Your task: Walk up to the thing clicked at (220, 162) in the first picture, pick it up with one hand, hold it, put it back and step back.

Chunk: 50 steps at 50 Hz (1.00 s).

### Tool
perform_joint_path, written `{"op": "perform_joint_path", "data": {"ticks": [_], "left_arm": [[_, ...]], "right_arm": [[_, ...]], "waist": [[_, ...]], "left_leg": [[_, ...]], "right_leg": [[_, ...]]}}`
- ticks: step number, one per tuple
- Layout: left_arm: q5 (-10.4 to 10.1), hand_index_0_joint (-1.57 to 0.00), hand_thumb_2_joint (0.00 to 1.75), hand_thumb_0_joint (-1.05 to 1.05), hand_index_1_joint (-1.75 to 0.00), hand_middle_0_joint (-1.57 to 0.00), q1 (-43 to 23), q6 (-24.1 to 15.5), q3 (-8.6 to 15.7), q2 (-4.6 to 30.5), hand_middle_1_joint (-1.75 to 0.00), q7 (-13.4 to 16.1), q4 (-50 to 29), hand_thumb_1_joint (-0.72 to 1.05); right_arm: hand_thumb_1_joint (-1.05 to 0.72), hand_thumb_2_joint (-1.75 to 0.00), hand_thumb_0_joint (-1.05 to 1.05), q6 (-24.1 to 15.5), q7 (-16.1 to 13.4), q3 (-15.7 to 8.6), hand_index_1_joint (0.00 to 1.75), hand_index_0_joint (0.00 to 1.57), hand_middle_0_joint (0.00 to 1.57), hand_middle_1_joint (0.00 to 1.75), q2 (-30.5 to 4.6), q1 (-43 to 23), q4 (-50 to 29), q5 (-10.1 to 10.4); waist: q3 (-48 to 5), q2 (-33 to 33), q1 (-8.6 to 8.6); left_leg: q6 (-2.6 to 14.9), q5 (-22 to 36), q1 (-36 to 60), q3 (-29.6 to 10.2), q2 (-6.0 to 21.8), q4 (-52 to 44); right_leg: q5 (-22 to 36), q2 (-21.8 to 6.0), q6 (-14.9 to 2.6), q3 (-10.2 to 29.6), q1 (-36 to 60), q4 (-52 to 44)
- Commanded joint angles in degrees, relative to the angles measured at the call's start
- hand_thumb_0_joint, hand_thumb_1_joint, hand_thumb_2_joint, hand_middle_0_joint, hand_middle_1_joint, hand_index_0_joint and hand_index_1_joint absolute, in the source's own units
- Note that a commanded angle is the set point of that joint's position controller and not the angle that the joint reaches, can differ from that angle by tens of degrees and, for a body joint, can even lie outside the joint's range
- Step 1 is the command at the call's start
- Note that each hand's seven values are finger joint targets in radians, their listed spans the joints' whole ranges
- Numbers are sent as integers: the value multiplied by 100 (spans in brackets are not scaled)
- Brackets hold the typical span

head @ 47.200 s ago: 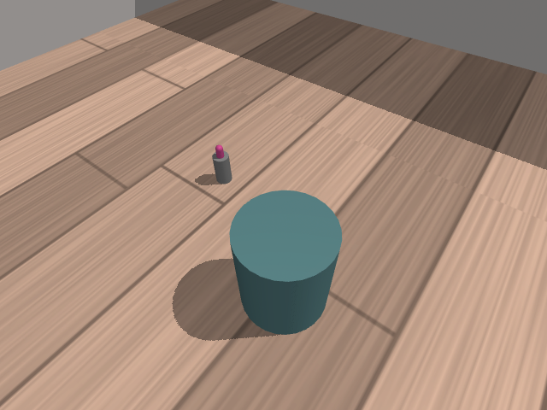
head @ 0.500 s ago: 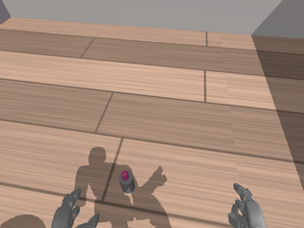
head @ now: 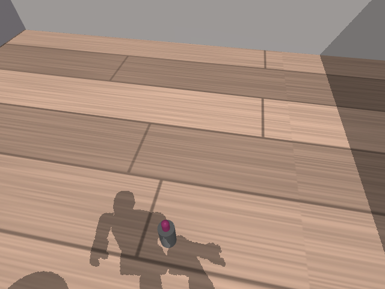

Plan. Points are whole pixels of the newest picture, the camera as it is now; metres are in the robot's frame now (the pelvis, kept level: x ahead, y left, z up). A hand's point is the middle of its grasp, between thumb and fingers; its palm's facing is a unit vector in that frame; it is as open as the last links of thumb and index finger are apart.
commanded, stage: stand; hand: left
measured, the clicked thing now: (166, 231) +0.49 +0.15 -0.66
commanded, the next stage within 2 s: step back in 1.62 s
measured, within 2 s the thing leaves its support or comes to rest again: neither
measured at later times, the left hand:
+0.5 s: hand out of the picture +0.01 +0.25 -0.15, palm faces -0.02 -0.94 -0.35, open 7.4 cm
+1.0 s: hand out of the picture +0.06 +0.22 -0.14, palm faces -0.03 -0.94 -0.34, open 7.4 cm
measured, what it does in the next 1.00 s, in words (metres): stands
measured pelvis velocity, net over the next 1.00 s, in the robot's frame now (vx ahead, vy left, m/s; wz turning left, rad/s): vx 0.00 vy -0.02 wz -0.02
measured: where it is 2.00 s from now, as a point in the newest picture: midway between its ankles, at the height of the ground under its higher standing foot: outside the picture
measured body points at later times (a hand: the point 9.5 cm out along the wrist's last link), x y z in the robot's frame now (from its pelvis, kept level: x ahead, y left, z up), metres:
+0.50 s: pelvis -0.02 +0.00 +0.01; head -0.03 +0.00 +0.46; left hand +0.01 +0.30 -0.12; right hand +0.05 -0.29 -0.13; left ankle +0.02 +0.10 -0.73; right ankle +0.01 -0.14 -0.73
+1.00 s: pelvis +0.00 -0.02 +0.01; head +0.00 -0.03 +0.46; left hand +0.06 +0.27 -0.12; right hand +0.05 -0.31 -0.13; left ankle +0.02 +0.10 -0.73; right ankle +0.01 -0.14 -0.73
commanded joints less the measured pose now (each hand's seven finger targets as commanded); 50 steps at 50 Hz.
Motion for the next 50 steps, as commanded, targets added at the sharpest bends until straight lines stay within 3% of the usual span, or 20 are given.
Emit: {"op": "perform_joint_path", "data": {"ticks": [1,3,6,11,16,18,22,29,33,36,38,50], "left_arm": [[-33,-20,90,0,-30,-20,-402,-129,206,996,-30,70,-91,90],[-33,-20,90,0,-30,-20,-380,-111,177,988,-30,58,85,90],[-27,-20,90,0,-30,-20,-418,-82,155,1022,-30,34,298,90],[-1,-20,90,0,-30,-20,-403,-127,139,1060,-30,30,533,90],[-10,-20,90,0,-30,-20,-325,-103,103,1008,-30,3,681,90],[-15,-20,90,0,-30,-20,-371,-129,115,1065,-30,2,691,90],[-19,-20,90,0,-30,-20,-403,-134,116,1114,-30,4,729,90],[-44,-20,90,0,-30,-20,-421,-142,122,1147,-30,-4,774,90],[-49,-20,90,0,-30,-20,-417,-135,112,1141,-30,-5,806,90],[-69,-20,90,0,-30,-20,-496,-148,134,1180,-30,-16,778,90],[-73,-20,90,0,-30,-20,-479,-139,135,1174,-30,-25,786,90],[-97,-20,90,0,-30,-20,-695,-149,161,1137,-30,-27,740,90]], "right_arm": [[-90,-90,0,-195,-90,-225,30,20,20,30,-1063,-350,-160,56],[-90,-90,0,-184,-93,-217,30,20,20,30,-1105,-455,-32,62],[-90,-90,0,-152,-84,-222,30,20,20,30,-1174,-463,113,67],[-90,-90,0,-135,-58,-219,30,20,20,30,-1122,-565,264,87],[-90,-90,0,-103,-31,-229,30,20,20,30,-1204,-620,357,94],[-90,-90,0,-125,-17,-224,30,20,20,30,-1158,-637,361,111],[-90,-90,0,-113,-20,-213,30,20,20,30,-1198,-641,435,111],[-90,-90,0,-131,-10,-184,30,20,20,30,-1199,-667,488,136],[-90,-90,0,-107,6,-167,30,20,20,30,-1191,-671,520,142],[-90,-90,0,-130,-2,-160,30,20,20,30,-1190,-661,522,144],[-90,-90,0,-135,2,-150,30,20,20,30,-1214,-674,546,151],[-90,-90,0,-153,-23,-119,30,20,20,30,-1204,-658,598,167]], "waist": [[-349,227,-25],[-152,249,12],[61,245,-16],[-35,30,-13],[166,204,-12],[-23,80,-36],[57,78,-56],[-8,40,-79],[61,-20,-91],[-76,-44,-107],[-8,-4,-85],[-319,-37,-108]], "left_leg": [[53,871,397,-794,652,-1152],[35,650,330,-839,664,-1318],[11,-225,151,-928,683,-1690],[11,-87,391,-850,664,-1652],[10,-768,151,-914,686,-1813],[10,-347,348,-847,668,-1703],[1,-479,363,-850,685,-1737],[5,-210,439,-778,707,-1697],[14,-140,485,-746,693,-1628],[2,183,638,-668,692,-1536],[-12,71,590,-691,699,-1590],[-43,954,873,-565,781,-1465]], "right_leg": [[771,-356,-306,392,318,-744],[621,-346,-287,360,313,-853],[353,-327,-258,362,303,-958],[341,-402,-242,412,279,-1167],[-93,-352,-231,394,123,-1248],[106,-408,-256,454,190,-1281],[9,-415,-249,479,56,-1315],[234,-456,-278,545,103,-1343],[43,-444,-283,546,-15,-1415],[249,-497,-314,630,75,-1444],[173,-470,-304,612,47,-1446],[1086,-516,-296,615,394,-1400]]}}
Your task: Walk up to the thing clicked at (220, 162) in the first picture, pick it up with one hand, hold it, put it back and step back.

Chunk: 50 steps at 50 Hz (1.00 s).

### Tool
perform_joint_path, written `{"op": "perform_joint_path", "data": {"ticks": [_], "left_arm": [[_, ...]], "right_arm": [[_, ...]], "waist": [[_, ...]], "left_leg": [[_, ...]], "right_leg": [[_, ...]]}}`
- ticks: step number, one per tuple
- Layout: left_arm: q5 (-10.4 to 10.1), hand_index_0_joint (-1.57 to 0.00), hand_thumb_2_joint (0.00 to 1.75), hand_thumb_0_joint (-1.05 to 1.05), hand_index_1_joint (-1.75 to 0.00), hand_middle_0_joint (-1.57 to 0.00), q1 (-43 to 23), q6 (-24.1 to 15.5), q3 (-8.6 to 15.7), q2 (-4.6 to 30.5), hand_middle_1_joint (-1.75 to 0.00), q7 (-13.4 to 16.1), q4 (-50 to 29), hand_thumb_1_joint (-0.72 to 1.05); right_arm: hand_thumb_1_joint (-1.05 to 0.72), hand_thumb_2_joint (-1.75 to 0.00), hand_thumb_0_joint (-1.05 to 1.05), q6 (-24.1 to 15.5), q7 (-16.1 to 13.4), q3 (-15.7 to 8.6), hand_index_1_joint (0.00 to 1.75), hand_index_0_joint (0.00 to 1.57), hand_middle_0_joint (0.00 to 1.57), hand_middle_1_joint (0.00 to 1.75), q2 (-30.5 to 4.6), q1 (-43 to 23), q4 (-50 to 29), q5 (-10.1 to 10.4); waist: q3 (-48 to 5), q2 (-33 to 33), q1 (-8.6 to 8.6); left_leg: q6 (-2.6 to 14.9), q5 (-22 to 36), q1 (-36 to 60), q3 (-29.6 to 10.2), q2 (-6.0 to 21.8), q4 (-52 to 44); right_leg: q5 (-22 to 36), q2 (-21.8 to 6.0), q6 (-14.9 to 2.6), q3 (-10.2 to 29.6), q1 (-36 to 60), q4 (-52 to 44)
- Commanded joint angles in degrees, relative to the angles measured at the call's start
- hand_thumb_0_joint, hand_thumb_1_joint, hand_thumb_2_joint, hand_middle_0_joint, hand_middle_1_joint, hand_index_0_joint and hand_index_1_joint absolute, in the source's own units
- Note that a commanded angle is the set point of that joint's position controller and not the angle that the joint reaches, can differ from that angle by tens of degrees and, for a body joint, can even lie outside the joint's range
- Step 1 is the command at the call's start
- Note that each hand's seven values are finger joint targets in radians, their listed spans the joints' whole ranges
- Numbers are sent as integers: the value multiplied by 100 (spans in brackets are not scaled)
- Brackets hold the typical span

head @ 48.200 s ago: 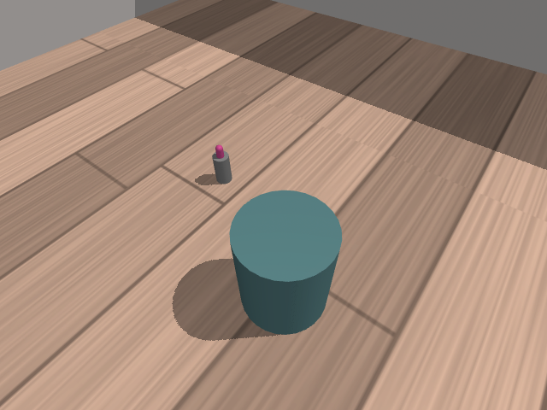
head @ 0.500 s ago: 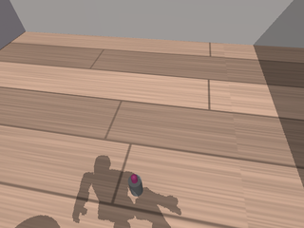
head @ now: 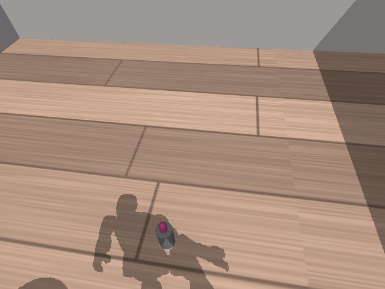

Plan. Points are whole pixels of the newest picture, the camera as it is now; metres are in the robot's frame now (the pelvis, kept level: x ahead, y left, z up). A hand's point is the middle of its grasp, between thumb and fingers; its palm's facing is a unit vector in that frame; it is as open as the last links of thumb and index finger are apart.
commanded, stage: stand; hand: left
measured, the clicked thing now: (164, 233) +0.49 +0.17 -0.67
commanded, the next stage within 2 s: step back in 0.62 s
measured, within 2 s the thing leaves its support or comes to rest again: neither
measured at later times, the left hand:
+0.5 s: hand out of the picture +0.09 +0.25 -0.15, palm faces -0.02 -0.94 -0.35, open 7.4 cm
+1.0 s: hand out of the picture +0.06 +0.27 -0.18, palm faces -0.07 -0.90 -0.42, open 7.4 cm
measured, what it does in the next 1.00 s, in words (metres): stands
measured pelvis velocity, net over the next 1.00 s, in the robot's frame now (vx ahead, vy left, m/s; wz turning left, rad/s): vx -0.05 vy -0.01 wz -0.04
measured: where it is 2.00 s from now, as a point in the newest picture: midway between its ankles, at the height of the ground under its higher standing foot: outside the picture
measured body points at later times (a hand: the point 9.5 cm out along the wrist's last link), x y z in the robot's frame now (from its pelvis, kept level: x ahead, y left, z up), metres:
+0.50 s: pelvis +0.01 +0.00 +0.00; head +0.01 -0.01 +0.45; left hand +0.10 +0.29 -0.13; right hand +0.08 -0.30 -0.14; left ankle +0.02 +0.12 -0.75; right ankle +0.01 -0.13 -0.75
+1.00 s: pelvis -0.05 -0.01 -0.04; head +0.01 -0.02 +0.41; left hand +0.07 +0.31 -0.15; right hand +0.05 -0.34 -0.16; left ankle +0.02 +0.12 -0.75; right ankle +0.01 -0.12 -0.74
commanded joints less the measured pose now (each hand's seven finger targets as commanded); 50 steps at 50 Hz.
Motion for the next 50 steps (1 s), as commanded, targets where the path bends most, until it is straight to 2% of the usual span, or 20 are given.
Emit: {"op": "perform_joint_path", "data": {"ticks": [1,3,10,14,19,20,22,23,29,30,31,33,35,38,41,43,45,47,49,50], "left_arm": [[-30,-20,90,0,-30,-20,-188,-93,219,1213,-30,80,-314,90],[-21,-20,90,0,-30,-20,-276,-99,240,1247,-30,85,-339,90],[-30,-20,90,0,-30,-20,-359,-79,260,1291,-30,69,-356,90],[-32,-20,90,0,-30,-20,-396,-104,262,1292,-30,69,-400,90],[-45,-20,90,0,-30,-20,-392,-84,244,1266,-30,61,-392,90],[-43,-20,90,0,-30,-20,-405,-83,246,1280,-30,63,-378,90],[-37,-20,90,0,-30,-20,-404,-75,253,1293,-30,67,-390,90],[-40,-20,90,0,-30,-20,-387,-71,244,1314,-30,64,-377,90],[-35,-20,90,0,-30,-20,-377,-96,233,1314,-30,55,-420,90],[-34,-20,90,0,-30,-20,-363,-90,236,1332,-30,59,-409,90],[-119,-20,90,0,-30,-20,-376,-13,465,1750,-30,77,-623,90],[-132,-20,90,0,-30,-20,-163,23,480,1703,-30,99,-792,90],[-129,-20,90,0,-30,-20,-174,63,500,1611,-30,96,-993,90],[-72,-20,90,0,-30,-20,-148,106,479,1591,-30,86,-1247,90],[-49,-20,90,0,-30,-20,-125,162,488,1648,-30,76,-1420,90],[-25,-20,90,0,-30,-20,-151,193,506,1681,-30,60,-1535,90],[6,-20,90,0,-30,-20,45,209,521,1650,-30,39,-1549,90],[39,-20,90,0,-30,-20,236,225,564,1621,-30,14,-1538,90],[55,-20,90,0,-30,-20,641,245,617,1581,-30,-3,-1435,90],[63,-20,90,0,-30,-20,847,237,661,1612,-30,-11,-1397,90]], "right_arm": [[-90,-90,0,-142,-77,-204,30,20,20,30,-1100,-218,-255,12],[-90,-90,0,-145,-83,-207,30,20,20,30,-1101,-227,-276,18],[-90,-90,0,-133,-75,-214,30,20,20,30,-1121,-245,-266,-4],[-90,-90,0,-171,-84,-221,30,20,20,30,-1150,-280,-291,4],[-90,-90,0,-177,-92,-218,30,20,20,30,-1174,-330,-288,15],[-90,-90,0,-170,-90,-200,30,20,20,30,-1140,-264,-268,16],[-90,-90,0,-158,-91,-226,30,20,20,30,-1197,-338,-290,8],[-90,-90,0,-153,-81,-210,30,20,20,30,-1137,-307,-278,9],[-90,-90,0,-157,-71,-225,30,20,20,30,-1203,-335,-302,11],[-90,-90,0,-155,-73,-229,30,20,20,30,-1198,-355,-292,13],[-90,-90,0,-56,-54,-351,30,20,20,30,-1527,-475,-441,20],[-90,-90,0,6,-41,-383,30,20,20,30,-1488,-315,-595,92],[-90,-90,0,44,-35,-434,30,20,20,30,-1439,-229,-734,92],[-90,-90,0,99,-24,-514,30,20,20,30,-1531,-350,-976,80],[-90,-90,0,155,-19,-574,30,20,20,30,-1562,-337,-1142,79],[-90,-90,0,182,-12,-611,30,20,20,30,-1622,-265,-1242,67],[-90,-90,0,189,5,-653,30,20,20,30,-1705,-367,-1360,51],[-90,-90,0,180,12,-672,30,20,20,30,-1799,-439,-1498,14],[-90,-90,0,179,19,-697,30,20,20,30,-1904,-754,-1695,-24],[-90,-90,0,183,13,-692,30,20,20,30,-1906,-904,-1800,-16]], "waist": [[-279,-169,15],[-369,-172,-13],[-197,-113,-24],[-526,-86,-19],[-513,-89,-10],[-377,-163,-22],[-445,-128,-10],[-310,-187,-17],[-406,-84,-23],[-306,-156,-18],[260,-266,-25],[-211,-150,-43],[-569,-63,-93],[-893,6,-71],[-777,54,-71],[-707,42,-114],[-694,209,-32],[-717,416,20],[-693,866,215],[-678,796,347]], "left_leg": [[102,345,216,-609,647,-304],[101,436,246,-591,659,-287],[71,10,167,-588,669,-385],[73,719,363,-556,723,-296],[92,848,429,-541,746,-297],[69,603,305,-557,729,-383],[97,585,438,-542,748,-323],[63,463,352,-556,723,-407],[96,441,381,-535,741,-364],[86,312,348,-559,735,-396],[195,931,-222,-653,675,147],[302,1223,-70,-567,710,437],[408,1130,-156,-623,742,569],[578,912,-138,-617,748,973],[700,306,-464,-748,720,1168],[830,-178,-755,-915,790,1148],[1002,-533,-961,-1153,981,1090],[1196,-578,-1366,-1412,1324,912],[1361,-647,-2007,-1682,1766,727],[1272,-595,-2325,-1628,1773,939]], "right_leg": [[563,-626,-150,575,-139,-455],[705,-645,-149,573,-46,-443],[86,-607,-156,593,-206,-564],[987,-655,-167,565,57,-406],[1073,-637,-155,530,69,-395],[805,-615,-138,522,1,-440],[812,-634,-150,543,-55,-455],[611,-604,-151,523,-142,-488],[681,-628,-157,571,-102,-510],[531,-608,-155,570,-157,-535],[1383,-523,-213,671,-625,-22],[1547,-529,-347,635,-547,345],[1301,-437,-447,625,-543,666],[1151,-435,-578,695,-766,1003],[769,-432,-723,830,-1093,1325],[332,-377,-755,867,-1253,1576],[-305,-193,-719,759,-1396,1980],[-1015,85,-615,539,-1223,2553],[-1626,290,-489,240,-808,3184],[-1589,232,-466,339,-540,3143]]}}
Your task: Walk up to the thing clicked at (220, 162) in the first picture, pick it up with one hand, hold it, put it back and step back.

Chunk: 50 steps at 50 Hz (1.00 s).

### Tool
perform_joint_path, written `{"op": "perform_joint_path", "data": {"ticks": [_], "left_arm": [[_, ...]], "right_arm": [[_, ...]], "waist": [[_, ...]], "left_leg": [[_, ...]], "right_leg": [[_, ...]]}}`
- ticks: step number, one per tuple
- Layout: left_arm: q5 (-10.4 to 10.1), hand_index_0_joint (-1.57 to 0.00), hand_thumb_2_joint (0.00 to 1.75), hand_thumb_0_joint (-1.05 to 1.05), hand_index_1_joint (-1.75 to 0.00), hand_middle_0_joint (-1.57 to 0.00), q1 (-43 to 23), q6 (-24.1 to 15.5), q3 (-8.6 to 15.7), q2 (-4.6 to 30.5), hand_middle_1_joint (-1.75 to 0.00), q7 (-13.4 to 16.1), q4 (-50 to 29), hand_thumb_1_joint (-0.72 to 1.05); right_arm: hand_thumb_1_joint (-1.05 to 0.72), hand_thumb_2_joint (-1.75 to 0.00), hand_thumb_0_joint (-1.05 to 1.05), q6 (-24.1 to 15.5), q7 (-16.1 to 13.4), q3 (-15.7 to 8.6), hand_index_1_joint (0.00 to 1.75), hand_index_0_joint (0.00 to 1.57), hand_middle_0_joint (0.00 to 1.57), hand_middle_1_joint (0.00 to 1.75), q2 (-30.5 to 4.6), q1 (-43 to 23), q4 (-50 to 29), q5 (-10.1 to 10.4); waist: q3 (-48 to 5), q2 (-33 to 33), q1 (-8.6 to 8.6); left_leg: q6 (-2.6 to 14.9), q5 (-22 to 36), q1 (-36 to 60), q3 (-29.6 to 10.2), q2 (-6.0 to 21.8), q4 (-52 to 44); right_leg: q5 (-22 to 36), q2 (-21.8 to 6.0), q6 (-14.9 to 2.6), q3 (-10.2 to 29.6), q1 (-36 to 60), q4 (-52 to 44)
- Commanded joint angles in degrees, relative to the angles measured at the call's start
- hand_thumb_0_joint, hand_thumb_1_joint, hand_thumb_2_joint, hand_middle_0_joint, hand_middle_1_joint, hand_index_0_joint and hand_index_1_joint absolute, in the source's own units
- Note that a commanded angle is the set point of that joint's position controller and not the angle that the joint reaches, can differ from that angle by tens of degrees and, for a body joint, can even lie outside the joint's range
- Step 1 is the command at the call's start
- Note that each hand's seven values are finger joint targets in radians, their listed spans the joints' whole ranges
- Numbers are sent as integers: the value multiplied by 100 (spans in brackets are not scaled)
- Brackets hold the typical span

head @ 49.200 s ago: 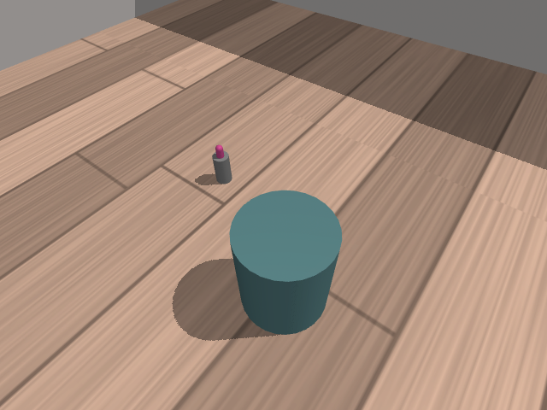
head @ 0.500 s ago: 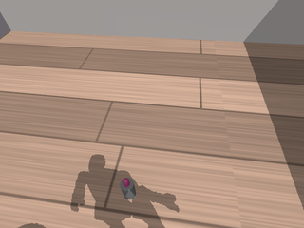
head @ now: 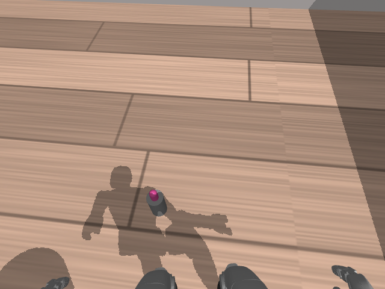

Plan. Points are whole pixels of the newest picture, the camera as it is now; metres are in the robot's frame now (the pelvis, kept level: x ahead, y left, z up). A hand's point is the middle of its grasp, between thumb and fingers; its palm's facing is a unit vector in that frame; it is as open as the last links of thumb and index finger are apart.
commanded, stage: step back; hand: left
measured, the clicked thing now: (156, 201) +0.53 +0.20 -0.64
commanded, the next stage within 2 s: none
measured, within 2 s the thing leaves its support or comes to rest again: neither
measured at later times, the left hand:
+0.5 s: hand out of the picture +0.02 +0.30 -0.14, palm faces +0.04 -0.92 -0.39, open 7.4 cm
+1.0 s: hand out of the picture -0.08 +0.29 -0.12, palm faces -0.02 -0.92 -0.39, open 7.4 cm
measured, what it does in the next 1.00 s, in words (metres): walks backwards: left foot, then right foot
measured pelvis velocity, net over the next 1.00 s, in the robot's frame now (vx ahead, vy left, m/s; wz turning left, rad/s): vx -0.20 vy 0.04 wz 0.00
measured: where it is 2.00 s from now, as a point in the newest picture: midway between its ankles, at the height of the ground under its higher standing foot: outside the picture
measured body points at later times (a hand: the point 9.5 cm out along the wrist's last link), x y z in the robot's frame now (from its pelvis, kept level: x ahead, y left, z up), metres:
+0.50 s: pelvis -0.08 +0.03 +0.01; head -0.03 +0.04 +0.46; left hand +0.01 +0.35 -0.11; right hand -0.01 -0.29 -0.10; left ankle -0.11 +0.13 -0.71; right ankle +0.00 -0.11 -0.67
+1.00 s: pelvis -0.20 +0.04 +0.01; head -0.14 +0.03 +0.46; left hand -0.08 +0.34 -0.10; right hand -0.09 -0.28 -0.11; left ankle -0.23 +0.15 -0.67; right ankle -0.15 -0.11 -0.71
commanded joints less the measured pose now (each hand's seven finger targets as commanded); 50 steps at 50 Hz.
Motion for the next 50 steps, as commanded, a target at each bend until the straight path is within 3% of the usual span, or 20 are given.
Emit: {"op": "perform_joint_path", "data": {"ticks": [1,3,4,7,14,17,19,20,21,22,24,26,33,37,38,39,40,41,44,50], "left_arm": [[31,-20,90,0,-30,-20,1006,-56,400,1096,-30,49,-155,90],[132,-20,90,0,-30,-20,556,-146,567,1887,-30,40,-436,90],[179,-20,90,0,-30,-20,29,-182,578,2016,-30,87,-682,90],[143,-20,90,0,-30,-20,-659,-192,505,1441,-30,168,-850,90],[87,-20,90,0,-30,-20,348,-117,528,1192,-30,222,-857,90],[26,-20,90,0,-30,-20,88,-49,518,1300,-30,215,-1019,90],[-39,-20,90,0,-30,-20,41,20,427,1255,-30,167,-1090,90],[-58,-20,90,0,-30,-20,91,38,361,1038,-30,147,-1128,90],[-74,-20,90,0,-30,-20,-294,-20,349,953,-30,184,-1272,90],[47,-20,90,0,-30,-20,-593,-38,469,1110,-30,248,-1241,90],[-87,-20,90,0,-30,-20,-188,-22,446,918,-30,242,-991,90],[-143,-20,90,0,-30,-20,257,-23,451,911,-30,233,-892,90],[-59,-20,90,0,-30,-20,29,-102,378,766,-30,174,-1112,90],[13,-20,90,0,-30,-20,587,-174,393,722,-30,150,-816,90],[71,-20,90,0,-30,-20,660,-220,430,920,-30,164,-803,90],[132,-20,90,0,-30,-20,677,-259,515,1268,-30,172,-837,90],[35,-20,90,0,-30,-20,319,-207,604,1713,-30,145,-923,90],[67,-20,90,0,-30,-20,212,-241,602,1698,-30,146,-1103,90],[10,-20,90,0,-30,-20,-220,-192,489,1270,-30,204,-1283,90],[54,-20,90,0,-30,-20,-25,-45,444,1152,-30,216,-1419,90]], "right_arm": [[-90,-90,0,-126,-85,-338,30,20,20,30,-1399,-679,-761,-30],[-90,-90,0,-32,-162,-255,30,20,20,30,-944,-494,-785,1],[-90,-90,0,23,-195,-306,30,20,20,30,-1068,-86,-611,-39],[-90,-90,0,-31,-177,-312,30,20,20,30,-1158,882,-218,105],[-90,-90,0,-141,-233,-127,30,20,20,30,-1086,563,-498,-35],[-90,-90,0,-160,-197,-160,30,20,20,30,-1001,1130,-329,-58],[-90,-90,0,-182,-173,-223,30,20,20,30,-1004,1479,-179,-82],[-90,-90,0,-191,-157,-299,30,20,20,30,-1253,1315,-272,-166],[-90,-90,0,-166,-97,-423,30,20,20,30,-1968,821,-456,-162],[-90,-90,0,-199,-106,-457,30,20,20,30,-2097,550,-603,-172],[-90,-90,0,-287,-198,-235,30,20,20,30,-1426,116,-655,-199],[-90,-90,0,-307,-266,-208,30,20,20,30,-1292,59,-710,-128],[-90,-90,0,-253,-279,-271,30,20,20,30,-1281,725,-827,-47],[-90,-90,0,-145,-238,-281,30,20,20,30,-1323,412,-949,62],[-90,-90,0,-148,-226,-228,30,20,20,30,-1181,354,-989,106],[-90,-90,0,-174,-203,-178,30,20,20,30,-1006,304,-1101,138],[-90,-90,0,-145,-251,-169,30,20,20,30,-861,104,-1101,137],[-90,-90,0,-109,-281,-220,30,20,20,30,-997,48,-1077,92],[-90,-90,0,-133,-265,-203,30,20,20,30,-1018,486,-899,135],[-90,-90,0,-260,-258,-161,30,20,20,30,-859,796,-882,-3]], "waist": [[-1199,533,396],[-567,-1487,350],[-511,-1015,128],[-623,-675,-196],[-1279,-941,389],[-1543,-1129,99],[-1507,-865,-156],[-1362,-64,-139],[-932,1613,-231],[-741,1470,-397],[-680,382,68],[-738,704,250],[-1081,954,-224],[-1412,961,31],[-1540,694,74],[-1637,-109,62],[-1313,-1355,191],[-1076,-1307,261],[-939,-712,23],[-1247,-1073,92]], "left_leg": [[1014,-209,-895,-1404,1222,-766],[124,-1821,-1171,-611,-792,2007],[123,-1770,-662,-1291,-764,2824],[31,-985,-407,-1253,-745,3106],[-126,-1615,-672,-852,-559,1273],[69,-1140,390,-483,-357,-340],[181,118,1261,-275,-391,-1545],[397,-264,1376,-1476,304,-1892],[1105,244,866,-3079,1643,-2437],[1737,693,182,-3615,2100,-2534],[1223,2523,634,-2129,1256,-1784],[1092,3056,1191,-1677,1105,-1467],[1268,3694,2399,-1520,1121,-909],[864,2778,1739,-1368,932,-511],[669,2231,1261,-1313,833,-344],[383,1110,239,-1178,411,77],[66,-762,-2,-598,-548,1097],[-23,-2106,-6,-882,-588,2130],[-39,-1621,-128,-1095,-786,2761],[-51,-991,202,-410,-349,-383]], "right_leg": [[-544,-128,-174,460,1230,99],[-927,-1905,-747,3722,46,-3188],[-1871,-2099,-1104,3826,-670,-3376],[-1083,-1410,-808,2235,-293,-2784],[1556,-1438,-905,1582,2037,-1958],[2294,-1415,-736,1274,1761,-1664],[1752,-1157,-361,982,1009,-1371],[781,-710,-67,727,260,-933],[-920,419,272,-164,-574,279],[-1555,444,354,592,-341,1534],[-1006,603,236,1002,-566,2516],[-717,562,188,882,-780,2681],[-806,200,408,283,-394,423],[865,169,203,-238,1057,-2024],[1499,-99,112,178,1601,-2146],[2378,-845,-174,1318,2129,-1876],[3002,-1843,-1161,2344,1429,-2133],[3380,-2245,-1520,2729,1005,-2141],[3554,-1566,-1156,1413,943,-1819],[3213,-1176,-726,1008,1928,-1103]]}}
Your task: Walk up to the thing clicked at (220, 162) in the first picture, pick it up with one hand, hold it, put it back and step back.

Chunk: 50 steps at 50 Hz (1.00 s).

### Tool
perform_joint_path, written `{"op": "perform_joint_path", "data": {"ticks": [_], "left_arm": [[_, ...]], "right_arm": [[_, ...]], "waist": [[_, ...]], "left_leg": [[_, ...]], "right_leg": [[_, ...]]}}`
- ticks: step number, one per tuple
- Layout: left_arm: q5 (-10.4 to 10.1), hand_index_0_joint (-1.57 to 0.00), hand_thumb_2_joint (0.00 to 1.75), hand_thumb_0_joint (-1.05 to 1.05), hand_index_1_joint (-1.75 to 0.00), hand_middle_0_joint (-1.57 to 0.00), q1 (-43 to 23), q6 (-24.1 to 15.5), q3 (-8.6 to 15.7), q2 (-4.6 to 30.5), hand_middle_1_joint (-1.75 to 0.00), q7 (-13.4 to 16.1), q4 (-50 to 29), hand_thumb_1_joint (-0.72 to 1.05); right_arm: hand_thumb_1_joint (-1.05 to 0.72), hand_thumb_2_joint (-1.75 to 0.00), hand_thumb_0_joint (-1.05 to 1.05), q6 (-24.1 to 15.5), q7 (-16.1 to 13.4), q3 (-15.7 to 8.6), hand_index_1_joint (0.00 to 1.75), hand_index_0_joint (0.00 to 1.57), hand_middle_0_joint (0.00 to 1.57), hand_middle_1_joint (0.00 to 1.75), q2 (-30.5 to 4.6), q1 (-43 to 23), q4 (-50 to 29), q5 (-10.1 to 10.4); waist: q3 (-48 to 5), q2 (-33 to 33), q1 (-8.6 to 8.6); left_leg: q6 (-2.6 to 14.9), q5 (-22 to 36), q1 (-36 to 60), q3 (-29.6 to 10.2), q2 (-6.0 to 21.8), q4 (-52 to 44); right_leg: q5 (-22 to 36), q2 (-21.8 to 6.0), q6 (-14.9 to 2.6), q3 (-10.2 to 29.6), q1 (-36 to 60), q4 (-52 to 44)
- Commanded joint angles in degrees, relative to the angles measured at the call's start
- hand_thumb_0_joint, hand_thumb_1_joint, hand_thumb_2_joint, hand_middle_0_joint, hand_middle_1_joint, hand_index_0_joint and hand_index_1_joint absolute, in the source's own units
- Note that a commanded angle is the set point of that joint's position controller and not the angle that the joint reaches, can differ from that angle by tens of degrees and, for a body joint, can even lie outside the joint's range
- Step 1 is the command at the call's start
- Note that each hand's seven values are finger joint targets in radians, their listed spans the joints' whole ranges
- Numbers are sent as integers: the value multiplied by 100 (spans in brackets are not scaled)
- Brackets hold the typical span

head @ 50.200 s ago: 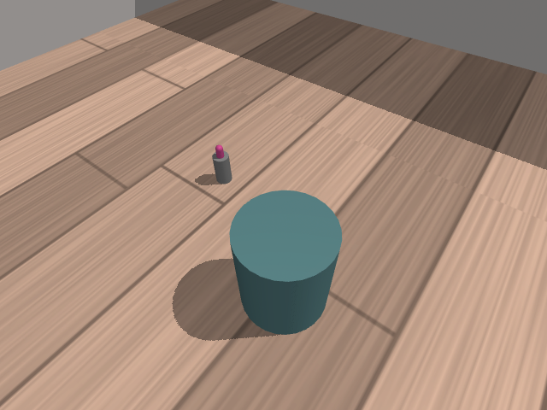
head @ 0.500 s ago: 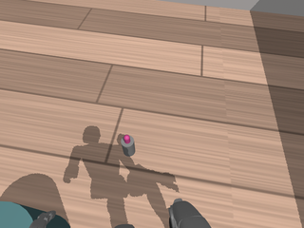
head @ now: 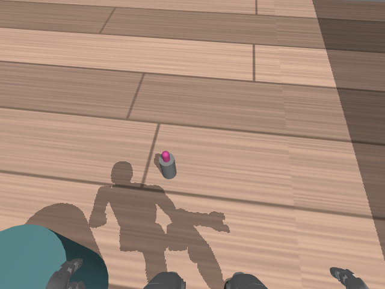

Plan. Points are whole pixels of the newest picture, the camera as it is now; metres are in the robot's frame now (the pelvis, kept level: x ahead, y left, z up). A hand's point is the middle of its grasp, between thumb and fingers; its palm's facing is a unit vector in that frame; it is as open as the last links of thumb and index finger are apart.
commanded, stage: step back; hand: left
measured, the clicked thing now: (167, 163) +0.73 +0.17 -0.65
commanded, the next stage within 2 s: none
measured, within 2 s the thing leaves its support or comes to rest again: neither
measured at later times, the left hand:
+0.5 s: hand out of the picture -0.07 +0.26 -0.16, palm faces -0.10 -0.92 -0.39, open 7.4 cm
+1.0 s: hand out of the picture -0.20 +0.22 -0.14, palm faces +0.02 -0.93 -0.35, open 7.4 cm
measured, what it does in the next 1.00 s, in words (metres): walks backwards: left foot, then right foot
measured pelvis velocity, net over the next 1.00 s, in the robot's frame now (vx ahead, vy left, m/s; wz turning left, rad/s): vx -0.33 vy -0.04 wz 0.02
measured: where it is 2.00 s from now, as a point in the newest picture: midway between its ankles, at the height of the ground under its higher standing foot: outside the picture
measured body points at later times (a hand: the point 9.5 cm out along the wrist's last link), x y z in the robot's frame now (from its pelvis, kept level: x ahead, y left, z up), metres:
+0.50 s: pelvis -0.17 -0.01 -0.01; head -0.12 -0.01 +0.44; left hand -0.07 +0.31 -0.13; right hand -0.06 -0.34 -0.10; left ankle -0.03 +0.11 -0.72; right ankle -0.22 -0.15 -0.73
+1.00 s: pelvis -0.33 -0.04 +0.00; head -0.28 -0.03 +0.45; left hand -0.21 +0.27 -0.12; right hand -0.24 -0.35 -0.11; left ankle -0.28 +0.08 -0.72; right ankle -0.35 -0.18 -0.66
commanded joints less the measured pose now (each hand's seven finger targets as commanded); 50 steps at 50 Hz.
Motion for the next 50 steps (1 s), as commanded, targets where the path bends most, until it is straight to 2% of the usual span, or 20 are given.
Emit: {"op": "perform_joint_path", "data": {"ticks": [1,2,3,4,5,9,18,24,25,26,27,30,36,39,40,41,42,43,46,50], "left_arm": [[-78,-20,90,0,-30,-20,-187,-8,434,1485,-30,96,-621,90],[-104,-20,90,0,-30,-20,-103,44,374,1408,-30,65,-626,90],[-120,-20,90,0,-30,-20,88,85,310,1164,-30,40,-645,90],[-142,-20,90,0,-30,-20,-158,61,339,1162,-30,92,-735,90],[-60,-20,90,0,-30,-20,-525,66,462,1383,-30,163,-668,90],[-145,-20,90,0,-30,-20,239,115,490,1309,-30,104,-316,90],[-48,-20,90,0,-30,-20,256,117,463,1232,-30,-54,-382,90],[-15,-20,90,0,-30,-20,1574,98,533,1228,-30,-170,297,90],[81,-20,90,0,-30,-20,1428,75,623,1461,-30,-166,236,90],[94,-20,90,0,-30,-20,1012,89,759,2069,-30,-184,-54,90],[117,-20,90,0,-30,-20,377,95,785,2436,-30,-152,-304,90],[75,-20,90,0,-30,-20,-567,25,546,1592,-30,-44,-526,90],[111,-20,90,0,-30,-20,7,53,518,1491,-30,63,-579,90],[-19,-20,90,0,-30,-20,185,167,473,1449,-30,32,-549,90],[-47,-20,90,0,-30,-20,171,193,390,1355,-30,6,-599,90],[-52,-20,90,0,-30,-20,400,202,320,1162,-30,-20,-621,90],[-141,-20,90,0,-30,-20,-59,176,302,1197,-30,-7,-757,90],[-61,-20,90,0,-30,-20,-571,204,430,1364,-30,38,-760,90],[-155,-20,90,0,-30,-20,-28,238,421,1248,-30,-9,-440,90],[-73,-20,90,0,-30,-20,250,54,371,1117,-30,-118,-195,90]], "right_arm": [[-90,-90,0,-244,-60,-361,30,20,20,30,-884,552,-236,-128],[-90,-90,0,-282,-57,-405,30,20,20,30,-915,542,-202,-157],[-90,-90,0,-313,-55,-513,30,20,20,30,-1249,426,-265,-274],[-90,-90,0,-297,14,-634,30,20,20,30,-2011,156,-419,-228],[-90,-90,0,-319,15,-686,30,20,20,30,-2094,244,-439,-232],[-90,-90,0,-375,-119,-486,30,20,20,30,-1318,-202,-462,-205],[-90,-90,0,-315,-110,-578,30,20,20,30,-1447,233,-647,-217],[-90,-90,0,-121,-52,-543,30,20,20,30,-1568,-281,-777,-212],[-90,-90,0,-109,-46,-452,30,20,20,30,-1276,-64,-755,-186],[-90,-90,0,-150,-98,-382,30,20,20,30,-906,-363,-916,-117],[-90,-90,0,-134,-196,-500,30,20,20,30,-1172,-403,-840,-139],[-90,-90,0,-172,-174,-422,30,20,20,30,-1158,288,-472,-27],[-90,-90,0,-292,-141,-295,30,20,20,30,-946,336,-525,-130],[-90,-90,0,-358,-144,-318,30,20,20,30,-831,711,-283,-180],[-90,-90,0,-365,-158,-361,30,20,20,30,-947,835,-220,-199],[-90,-90,0,-367,-161,-472,30,20,20,30,-1321,733,-244,-229],[-90,-90,0,-319,-98,-593,30,20,20,30,-2070,474,-363,-163],[-90,-90,0,-340,-116,-638,30,20,20,30,-2165,514,-415,-248],[-90,-90,0,-393,-210,-426,30,20,20,30,-1585,147,-422,-218],[-90,-90,0,-376,-132,-426,30,20,20,30,-1304,39,-448,-281]], "waist": [[-1306,-1057,-156],[-1300,-782,-139],[-1293,-16,-40],[-1161,1432,-198],[-1001,1181,-459],[-846,584,148],[-1216,916,-324],[-1426,996,244],[-1182,152,173],[-729,-1530,339],[-355,-1741,354],[-281,-791,-294],[-858,-1314,128],[-1291,-965,72],[-1381,-892,31],[-1455,-126,143],[-1406,1194,-32],[-1149,1196,-362],[-1135,420,98],[-1084,829,-12]], "left_leg": [[41,1245,429,539,242,-2823],[54,2139,859,411,294,-3316],[312,2592,1410,-846,1155,-3430],[1192,3445,943,-2433,2550,-3677],[1686,3452,366,-3012,2884,-3793],[1039,4297,941,-1043,1802,-3051],[1386,2918,1502,-946,1964,-3132],[755,980,7,-660,1714,-2966],[414,203,-718,-355,1140,-2288],[17,-152,-1391,211,-100,-890],[-136,-429,-835,-143,20,509],[-76,462,-688,-308,-277,1208],[-66,88,-576,239,204,-824],[18,1468,119,768,81,-3073],[93,2167,683,470,275,-3293],[429,2767,1393,-767,1195,-3344],[1365,3655,1015,-2095,2406,-3318],[1844,3755,243,-2752,2859,-3555],[1341,4313,517,-1205,2000,-2932],[1122,1474,602,-849,1648,-3104]], "right_leg": [[2595,-886,-945,802,1403,120],[2061,-662,-732,686,998,358],[695,-183,-461,515,-101,860],[-1917,703,-179,43,-766,1873],[-2364,669,-128,794,-571,2902],[-1258,676,-159,999,-1115,3858],[-1453,344,159,372,-578,2020],[-620,82,-319,-268,1374,-858],[-1175,-273,-501,556,1410,-1283],[-1958,-1542,-1119,2395,478,-2102],[-2148,-2437,-1802,3104,-1053,-2495],[149,-1242,-1116,845,-766,-1476],[1897,-1456,-1175,740,1146,-735],[2640,-1080,-902,319,1772,348],[2099,-1032,-707,377,1185,426],[776,-651,-467,202,128,754],[-1276,196,-197,-544,-415,1464],[-2255,122,-131,102,-311,2690],[-1643,342,-225,608,-625,3601],[-1489,50,-102,39,-149,1403]]}}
